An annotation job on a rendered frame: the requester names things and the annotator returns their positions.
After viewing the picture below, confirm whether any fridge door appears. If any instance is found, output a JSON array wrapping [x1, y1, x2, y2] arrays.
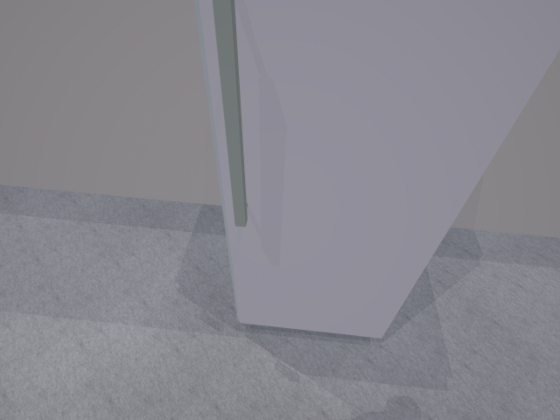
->
[[199, 0, 560, 339]]

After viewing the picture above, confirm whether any handle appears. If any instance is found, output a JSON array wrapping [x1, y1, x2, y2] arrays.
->
[[213, 0, 248, 227]]

